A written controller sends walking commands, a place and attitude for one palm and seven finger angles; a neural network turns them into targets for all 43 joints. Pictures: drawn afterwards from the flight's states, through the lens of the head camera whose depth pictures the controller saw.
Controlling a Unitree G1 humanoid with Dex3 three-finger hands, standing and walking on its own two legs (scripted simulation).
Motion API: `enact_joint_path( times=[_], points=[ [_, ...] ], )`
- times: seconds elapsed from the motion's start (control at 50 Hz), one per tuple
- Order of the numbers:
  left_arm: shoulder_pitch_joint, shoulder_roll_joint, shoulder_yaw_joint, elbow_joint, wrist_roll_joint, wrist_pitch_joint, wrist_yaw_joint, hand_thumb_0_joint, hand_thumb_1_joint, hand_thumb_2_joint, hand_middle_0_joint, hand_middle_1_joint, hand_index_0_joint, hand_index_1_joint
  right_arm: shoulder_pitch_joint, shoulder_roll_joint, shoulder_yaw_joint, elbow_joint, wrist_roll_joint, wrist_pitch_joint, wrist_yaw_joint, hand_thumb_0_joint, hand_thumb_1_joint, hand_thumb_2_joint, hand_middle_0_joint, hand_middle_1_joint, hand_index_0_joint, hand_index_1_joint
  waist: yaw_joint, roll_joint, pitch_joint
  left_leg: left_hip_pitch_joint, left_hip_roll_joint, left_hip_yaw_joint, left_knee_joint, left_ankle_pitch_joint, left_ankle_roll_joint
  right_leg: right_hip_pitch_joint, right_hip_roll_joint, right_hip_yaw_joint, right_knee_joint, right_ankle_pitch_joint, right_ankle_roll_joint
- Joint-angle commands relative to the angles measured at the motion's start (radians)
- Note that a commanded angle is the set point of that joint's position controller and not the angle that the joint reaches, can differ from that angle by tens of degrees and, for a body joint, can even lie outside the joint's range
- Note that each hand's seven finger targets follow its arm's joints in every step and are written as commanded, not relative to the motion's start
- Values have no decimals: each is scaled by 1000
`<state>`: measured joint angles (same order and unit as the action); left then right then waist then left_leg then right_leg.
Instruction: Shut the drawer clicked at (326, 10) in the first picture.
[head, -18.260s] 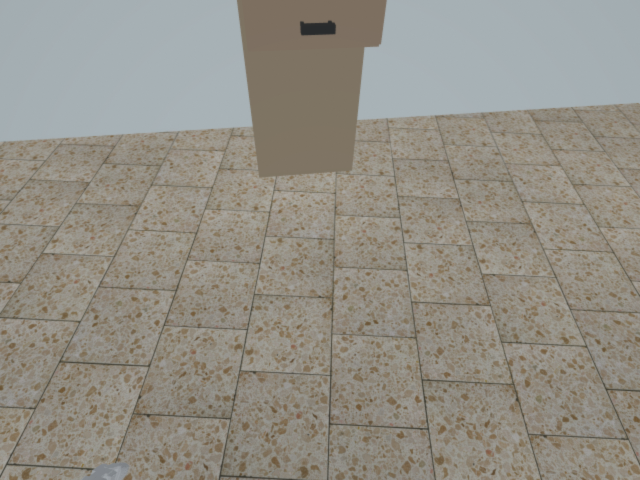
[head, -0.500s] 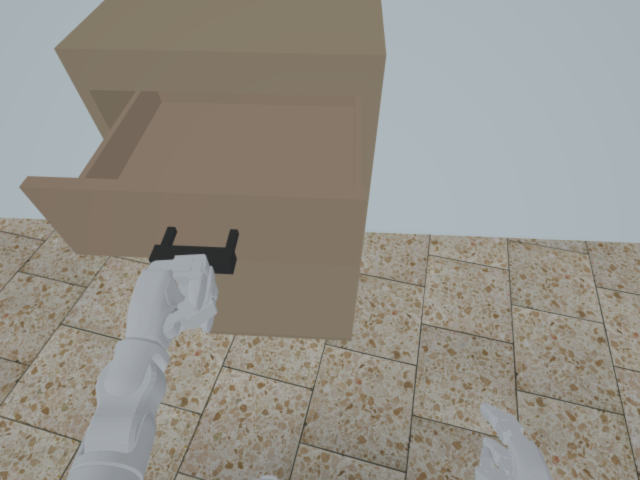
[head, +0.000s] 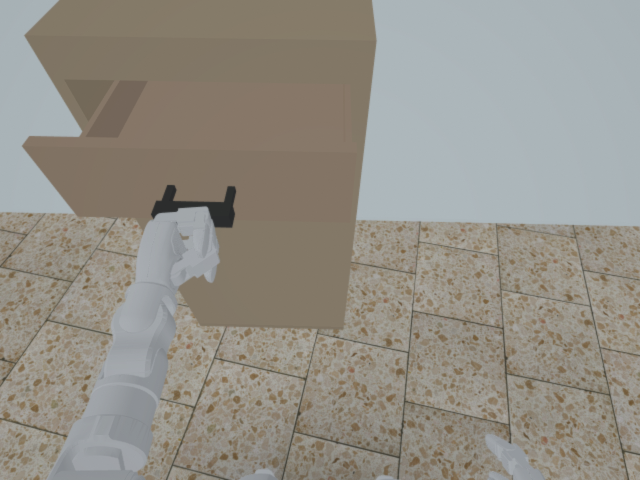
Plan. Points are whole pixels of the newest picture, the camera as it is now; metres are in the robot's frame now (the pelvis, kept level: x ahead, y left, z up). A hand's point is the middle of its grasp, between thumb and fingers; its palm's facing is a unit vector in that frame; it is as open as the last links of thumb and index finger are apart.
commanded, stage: push the drawer shut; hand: left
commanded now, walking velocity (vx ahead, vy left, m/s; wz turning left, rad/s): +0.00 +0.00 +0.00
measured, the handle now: (197, 203) +0.46 +0.17 +0.07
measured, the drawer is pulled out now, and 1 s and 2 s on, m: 0.14 0.02 0.00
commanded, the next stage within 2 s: pull the fist back off the drawer in 1.40 s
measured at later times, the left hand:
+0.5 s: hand (220, 216) +0.43 +0.14 +0.07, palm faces -0.04 -1.00 -0.03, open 3.0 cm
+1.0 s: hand (230, 180) +0.50 +0.13 +0.07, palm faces -0.03 -1.00 -0.03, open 3.1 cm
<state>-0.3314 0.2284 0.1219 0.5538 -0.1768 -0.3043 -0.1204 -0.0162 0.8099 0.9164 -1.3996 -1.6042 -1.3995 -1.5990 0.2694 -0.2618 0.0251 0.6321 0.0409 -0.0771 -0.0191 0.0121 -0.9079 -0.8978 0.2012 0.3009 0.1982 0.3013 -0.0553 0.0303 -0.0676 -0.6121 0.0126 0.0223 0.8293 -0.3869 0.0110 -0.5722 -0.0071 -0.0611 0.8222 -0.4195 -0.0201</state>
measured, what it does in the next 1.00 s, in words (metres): stands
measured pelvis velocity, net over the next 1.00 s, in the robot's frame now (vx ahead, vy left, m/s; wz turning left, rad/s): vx -0.01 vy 0.00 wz -0.03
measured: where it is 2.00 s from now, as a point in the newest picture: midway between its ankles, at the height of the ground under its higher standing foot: outside the picture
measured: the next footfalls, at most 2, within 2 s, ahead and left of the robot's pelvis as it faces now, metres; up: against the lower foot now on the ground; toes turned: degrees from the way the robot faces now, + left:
none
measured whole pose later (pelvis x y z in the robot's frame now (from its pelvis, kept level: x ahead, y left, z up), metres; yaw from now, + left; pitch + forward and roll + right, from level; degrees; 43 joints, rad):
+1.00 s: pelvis -0.01 +0.00 -0.02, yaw -2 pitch +18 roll -2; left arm -0.89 0.40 0.32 1.16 -0.08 -0.40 -0.13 0.01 0.82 0.92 -1.40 -1.60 -1.40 -1.60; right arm 0.40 -0.27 0.02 0.66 0.00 0.00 0.01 0.01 -0.91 -0.90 0.20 0.30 0.20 0.30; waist -0.17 0.03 -0.09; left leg -0.83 0.04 0.03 0.93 -0.41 0.02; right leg -0.78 0.02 -0.05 0.89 -0.42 -0.02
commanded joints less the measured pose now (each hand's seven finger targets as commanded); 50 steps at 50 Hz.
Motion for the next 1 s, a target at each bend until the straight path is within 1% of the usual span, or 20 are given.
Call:
enact_joint_path(
  times=[0.0, 0.02, 0.18, 0.22, 0.26, 0.34, 0.44, 0.48, 0.54, 0.58, 0.6, 0.68, 0.74, 0.76, 0.78, 0.82, 0.86, 0.88, 0.92, 0.98],
  points=[
    [-424, 161, 79, -154, -13, -69, 10, 0, 900, 900, -1400, -1600, -1400, -1600, 23, -136, -54, -109, 1, -34, -1, 0, -900, -900, 200, 300, 200, 300, -27, -36, -303, 174, -14, -41, -97, 206, 13, 93, 18, 43, -119, 289, 4],
    [-427, 185, 94, -138, -10, -72, 10, 0, 900, 900, -1400, -1600, -1400, -1600, 26, -139, -54, -109, 0, -30, -1, 0, -900, -900, 200, 300, 200, 300, -24, -37, -302, 163, -13, -40, -96, 208, 15, 97, 20, 46, -118, 290, 5],
    [-581, 187, 96, -38, -4, -91, 0, 0, 900, 900, -1400, -1600, -1400, -1600, 66, -135, -57, -91, -2, -9, 4, 0, -900, -900, 200, 300, 200, 300, -49, -22, -315, 151, -16, -35, -83, 210, 17, 78, 24, 52, -111, 307, 7],
    [-583, 208, 119, -10, -1, -95, -1, 0, 900, 900, -1400, -1600, -1400, -1600, 80, -141, -60, -89, -6, -5, 5, 0, -900, -900, 200, 300, 200, 300, -44, -36, -338, 157, -15, -37, -79, 232, 20, 84, 27, 50, -105, 321, 6],
    [-595, 210, 121, -22, 0, -104, -5, 0, 900, 900, -1400, -1600, -1400, -1600, 86, -137, -61, -92, -6, -2, 9, 0, -900, -900, 200, 300, 200, 300, -40, 4, -376, 175, -16, -32, -77, 251, 17, 97, 26, 53, -101, 345, 4],
    [-633, 216, 128, 35, 2, -109, -9, 0, 900, 900, -1400, -1600, -1400, -1600, 104, -139, -61, -87, -8, 6, 12, 0, -900, -900, 200, 300, 200, 300, -48, -24, -357, 154, -16, -33, -71, 256, 19, 89, 33, 52, -98, 357, 5],
    [-710, 283, 177, 124, 11, -121, -11, 0, 900, 900, -1400, -1600, -1400, -1600, 125, -144, -57, -72, -10, 20, 6, 0, -900, -900, 200, 300, 200, 300, -61, -38, -331, 104, -16, -28, -66, 213, 22, 76, 32, 62, -101, 323, 7],
    [-785, 242, 139, 108, 14, -135, -17, 0, 900, 900, -1400, -1600, -1400, -1600, 129, -138, -60, -68, -10, 18, 9, 0, -900, -900, 200, 300, 200, 300, -70, 29, -363, 156, -15, -35, -61, 226, 18, 35, 34, 54, -93, 313, 3],
    [-816, 257, 150, 168, 22, -140, -7, 0, 900, 900, -1400, -1600, -1400, -1600, 152, -147, -63, -56, -13, 22, 11, 0, -900, -900, 200, 300, 200, 300, -85, -11, -374, 158, -9, -43, -50, 239, 21, 6, 39, 48, -85, 307, 6],
    [-867, 233, 132, 212, 27, -145, -4, 0, 900, 900, -1400, -1600, -1400, -1600, 158, -144, -62, -49, -15, 24, 14, 0, -900, -900, 200, 300, 200, 300, -96, 3, -360, 147, -10, -44, -46, 213, 20, -25, 41, 46, -85, 275, 5],
    [-902, 264, 147, 233, 34, -149, 0, 0, 900, 900, -1400, -1600, -1400, -1600, 165, -151, -62, -41, -16, 25, 12, 0, -900, -900, 200, 300, 200, 300, -105, -21, -357, 128, -9, -46, -41, 193, 23, -31, 40, 49, -84, 259, 7],
    [-955, 306, 179, 264, 50, -166, 5, 0, 900, 900, -1400, -1600, -1400, -1600, 186, -152, -61, -40, -25, 29, 14, 0, -900, -900, 200, 300, 200, 300, -103, 14, -413, 124, -14, -44, -26, 207, 25, -21, 41, 56, -71, 271, 6],
    [-989, 331, 191, 330, 61, -163, 2, 0, 900, 900, -1400, -1600, -1400, -1600, 205, -158, -57, -37, -27, 35, 15, 0, -900, -900, 200, 300, 200, 300, -122, -27, -400, 78, -13, -44, -20, 184, 31, -25, 46, 60, -71, 259, 11],
    [-995, 351, 203, 339, 64, -163, 0, 0, 900, 900, -1400, -1600, -1400, -1600, 205, -159, -57, -37, -28, 36, 14, 0, -900, -900, 200, 300, 200, 300, -118, 8, -399, 71, -13, -40, -15, 178, 29, -33, 43, 64, -71, 253, 9],
    [-1015, 340, 191, 357, 65, -158, -2, 0, 900, 900, -1400, -1600, -1400, -1600, 211, -157, -54, -35, -29, 36, 15, 0, -900, -900, 200, 300, 200, 300, -129, 9, -391, 62, -14, -41, -15, 163, 30, -43, 44, 62, -72, 238, 10],
    [-1037, 401, 235, 373, 72, -161, 0, 0, 900, 900, -1400, -1600, -1400, -1600, 231, -165, -54, -33, -33, 41, 13, 0, -900, -900, 200, 300, 200, 300, -128, 3, -395, 47, -11, -45, -8, 172, 32, -41, 48, 63, -65, 242, 8],
    [-1046, 385, 224, 371, 77, -163, -2, 0, 900, 900, -1400, -1600, -1400, -1600, 239, -162, -54, -40, -36, 44, 17, 0, -900, -900, 200, 300, 200, 300, -123, 60, -441, 82, -10, -47, -2, 205, 27, -57, 47, 59, -55, 256, 6],
    [-1070, 368, 208, 371, 77, -162, -2, 0, 900, 900, -1400, -1600, -1400, -1600, 247, -161, -55, -38, -37, 45, 20, 0, -900, -900, 200, 300, 200, 300, -137, 48, -442, 93, -7, -50, 1, 218, 28, -68, 50, 55, -53, 264, 7],
    [-1072, 392, 230, 388, 77, -162, 0, 0, 900, 900, -1400, -1600, -1400, -1600, 266, -166, -56, -36, -42, 49, 23, 0, -900, -900, 200, 300, 200, 300, -141, 34, -447, 92, -5, -53, 9, 235, 31, -76, 56, 52, -48, 274, 7],
    [-1082, 404, 237, 379, 86, -164, 1, 0, 900, 900, -1400, -1600, -1400, -1600, 278, -169, -59, -38, -46, 57, 27, 0, -900, -900, 200, 300, 200, 300, -136, 64, -473, 109, -2, -56, 10, 252, 26, -83, 57, 47, -44, 277, 5]
  ],
)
